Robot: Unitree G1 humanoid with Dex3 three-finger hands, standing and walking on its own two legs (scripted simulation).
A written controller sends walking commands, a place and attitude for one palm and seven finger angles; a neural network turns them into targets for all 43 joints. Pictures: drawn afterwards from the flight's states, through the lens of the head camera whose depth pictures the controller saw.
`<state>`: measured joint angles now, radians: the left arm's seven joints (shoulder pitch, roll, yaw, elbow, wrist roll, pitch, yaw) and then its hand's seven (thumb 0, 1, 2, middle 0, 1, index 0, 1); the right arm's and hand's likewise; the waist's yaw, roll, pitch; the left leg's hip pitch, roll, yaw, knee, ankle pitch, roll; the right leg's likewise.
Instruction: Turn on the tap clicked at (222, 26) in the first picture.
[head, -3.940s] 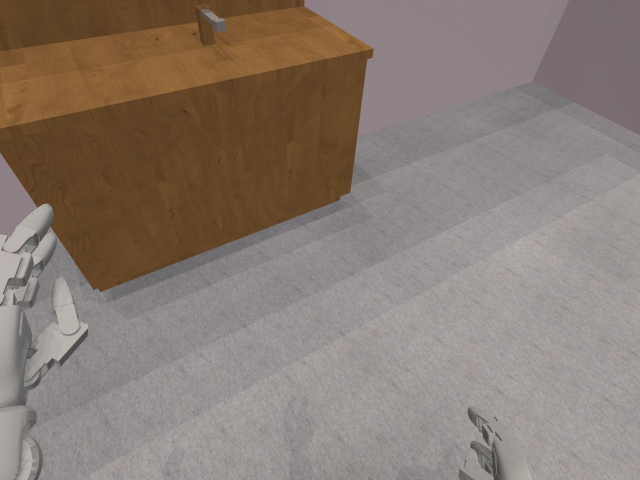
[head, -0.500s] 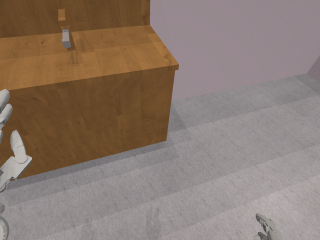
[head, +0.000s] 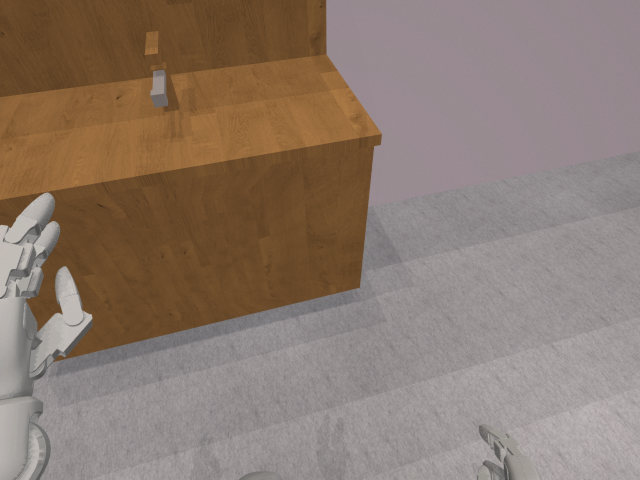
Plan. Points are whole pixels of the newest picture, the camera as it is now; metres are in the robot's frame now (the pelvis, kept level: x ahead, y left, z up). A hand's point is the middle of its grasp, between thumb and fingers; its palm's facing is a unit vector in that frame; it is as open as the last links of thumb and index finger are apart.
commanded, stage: take the last steps up to it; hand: left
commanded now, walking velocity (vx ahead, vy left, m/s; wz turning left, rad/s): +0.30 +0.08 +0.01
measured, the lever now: (159, 98) +0.81 +0.41 +0.07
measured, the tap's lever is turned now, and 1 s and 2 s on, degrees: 0 0 0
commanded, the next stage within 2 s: come to a stop and stand still in 1.70 s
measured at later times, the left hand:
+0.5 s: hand (107, 234) +0.31 +0.25 +0.18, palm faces +0.37 -0.80 -0.48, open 7.5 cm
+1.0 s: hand (121, 167) +0.43 +0.28 +0.18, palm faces +0.41 -0.84 -0.36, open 7.5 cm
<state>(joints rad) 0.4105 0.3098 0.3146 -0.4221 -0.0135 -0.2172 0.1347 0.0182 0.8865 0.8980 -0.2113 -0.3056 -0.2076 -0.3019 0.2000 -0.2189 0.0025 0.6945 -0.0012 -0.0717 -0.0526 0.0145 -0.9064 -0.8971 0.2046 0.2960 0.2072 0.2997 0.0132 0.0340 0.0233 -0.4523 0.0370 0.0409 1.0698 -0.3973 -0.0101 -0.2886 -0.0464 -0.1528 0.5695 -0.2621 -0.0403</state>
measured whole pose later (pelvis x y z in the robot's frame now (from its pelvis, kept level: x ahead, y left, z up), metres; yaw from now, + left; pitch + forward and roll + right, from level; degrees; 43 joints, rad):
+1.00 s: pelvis +0.19 +0.04 +0.00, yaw -1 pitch +0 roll +0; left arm 0.40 0.38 0.38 -0.49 -0.03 -0.22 0.17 0.02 0.89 0.90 -0.21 -0.31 -0.21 -0.30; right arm 0.19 -0.18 -0.01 0.60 0.01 -0.10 -0.07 0.01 -0.91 -0.90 0.20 0.29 0.20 0.30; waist -0.02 -0.04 0.05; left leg -0.28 0.07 0.15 0.55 -0.26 0.02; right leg -0.42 -0.05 -0.07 1.05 -0.49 0.01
